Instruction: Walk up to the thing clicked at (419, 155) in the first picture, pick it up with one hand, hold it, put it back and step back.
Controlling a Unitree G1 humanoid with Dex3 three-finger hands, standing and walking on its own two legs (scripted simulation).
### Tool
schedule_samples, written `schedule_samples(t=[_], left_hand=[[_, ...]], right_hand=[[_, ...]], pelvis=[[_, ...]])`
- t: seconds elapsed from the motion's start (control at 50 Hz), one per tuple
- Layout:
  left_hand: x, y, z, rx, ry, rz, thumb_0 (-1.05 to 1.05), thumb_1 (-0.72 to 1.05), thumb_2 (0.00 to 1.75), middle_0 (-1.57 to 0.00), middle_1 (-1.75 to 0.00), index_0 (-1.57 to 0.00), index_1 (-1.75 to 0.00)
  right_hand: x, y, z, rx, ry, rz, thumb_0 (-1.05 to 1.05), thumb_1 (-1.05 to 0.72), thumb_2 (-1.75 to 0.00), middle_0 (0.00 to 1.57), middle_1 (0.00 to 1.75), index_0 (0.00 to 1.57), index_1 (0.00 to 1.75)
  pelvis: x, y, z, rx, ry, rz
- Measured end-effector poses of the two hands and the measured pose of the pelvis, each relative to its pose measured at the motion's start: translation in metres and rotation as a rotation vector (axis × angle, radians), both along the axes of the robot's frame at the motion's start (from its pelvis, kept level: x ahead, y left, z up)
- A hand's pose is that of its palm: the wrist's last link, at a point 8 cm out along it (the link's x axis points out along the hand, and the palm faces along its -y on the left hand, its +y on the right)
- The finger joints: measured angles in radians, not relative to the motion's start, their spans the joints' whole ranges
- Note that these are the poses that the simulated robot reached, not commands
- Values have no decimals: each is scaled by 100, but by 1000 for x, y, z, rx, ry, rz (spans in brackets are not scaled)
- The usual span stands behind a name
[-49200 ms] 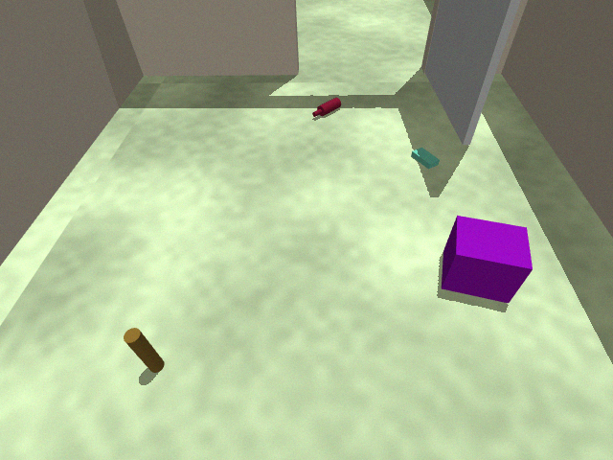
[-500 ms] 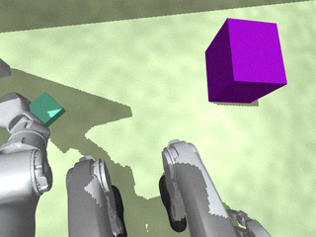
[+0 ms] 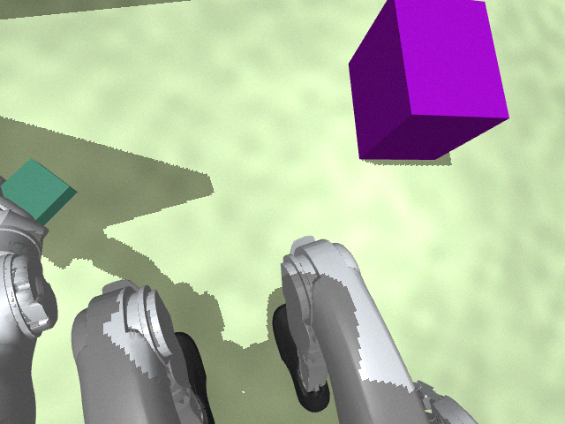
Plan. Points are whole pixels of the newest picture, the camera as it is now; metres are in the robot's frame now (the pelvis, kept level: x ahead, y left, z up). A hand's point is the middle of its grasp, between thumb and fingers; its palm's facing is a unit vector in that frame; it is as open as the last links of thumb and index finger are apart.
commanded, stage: crouch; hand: left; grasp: from above
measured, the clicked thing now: (19, 209) +0.46 +0.32 -0.20
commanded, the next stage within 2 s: lower in 0.10 s
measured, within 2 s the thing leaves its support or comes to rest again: rests again in 1.56 s
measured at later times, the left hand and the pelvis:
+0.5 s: hand (18, 218) +0.45 +0.33 -0.20, palm faces -0.27 -0.34 -0.90, open 9.4 cm; pelvis +0.00 +0.00 -0.02, yaw -2 degrees
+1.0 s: hand (33, 217) +0.46 +0.32 -0.24, palm faces -0.27 -0.35 -0.89, open 9.5 cm; pelvis +0.00 +0.01 -0.02, yaw -5 degrees
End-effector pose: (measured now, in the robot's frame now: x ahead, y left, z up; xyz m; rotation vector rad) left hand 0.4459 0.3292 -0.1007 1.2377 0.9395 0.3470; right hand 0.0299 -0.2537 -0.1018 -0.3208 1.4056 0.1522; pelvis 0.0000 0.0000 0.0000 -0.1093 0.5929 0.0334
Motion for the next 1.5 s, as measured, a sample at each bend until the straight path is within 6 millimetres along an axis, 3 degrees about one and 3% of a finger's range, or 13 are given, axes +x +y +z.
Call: schedule_samples(t=[0.32, 0.64, 1.14, 1.5], left_hand=[[5, 6, -23, -2, 2, -3, -3, 10, 16, -83, -25, -92, -24], [10, -2, -61, -10, 3, 0, -4, 9, 22, -81, -28, -89, -28], [12, -3, -94, -25, 18, 18, -5, 8, 32, -76, -30, -84, -32], [15, -4, -108, -21, 22, 37, -5, 8, 38, -72, -36, -79, -38]], right_hand=[[-6, 1, 1, 2, 24, 30, 1, -92, -90, 20, 30, 20, 30], [-16, 3, 9, -2, 51, 76, 1, -92, -90, 20, 30, 20, 30], [-31, 15, 31, 1, 73, 132, 1, -91, -89, 20, 30, 20, 30], [-29, 26, 43, 11, 65, 164, 1, -91, -90, 20, 30, 20, 30]], pelvis=[[2, 2, -11, -19, -12, -10], [1, 3, -20, -44, -42, -28], [-3, 6, -22, -90, -96, -52], [-4, 11, -18, -125, -115, -61]])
